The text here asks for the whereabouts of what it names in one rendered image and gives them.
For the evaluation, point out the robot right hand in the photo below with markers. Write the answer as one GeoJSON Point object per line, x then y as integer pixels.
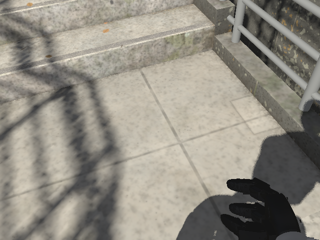
{"type": "Point", "coordinates": [269, 221]}

